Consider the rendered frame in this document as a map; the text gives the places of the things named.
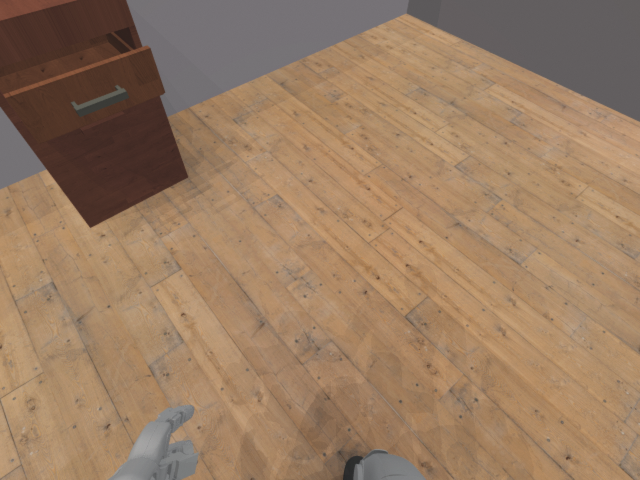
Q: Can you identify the cabinet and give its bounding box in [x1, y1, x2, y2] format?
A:
[0, 0, 188, 228]

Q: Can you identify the drawer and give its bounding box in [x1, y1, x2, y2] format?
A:
[0, 32, 165, 144]

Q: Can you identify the handle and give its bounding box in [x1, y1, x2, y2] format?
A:
[71, 85, 129, 117]
[80, 111, 127, 136]

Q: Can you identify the robot left forearm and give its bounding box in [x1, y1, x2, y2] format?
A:
[108, 458, 160, 480]

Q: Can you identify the right robot foot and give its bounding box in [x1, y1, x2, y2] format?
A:
[343, 456, 363, 480]

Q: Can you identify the right robot thigh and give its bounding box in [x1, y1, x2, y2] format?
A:
[353, 453, 426, 480]

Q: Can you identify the left robot hand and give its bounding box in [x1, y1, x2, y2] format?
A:
[127, 405, 199, 480]

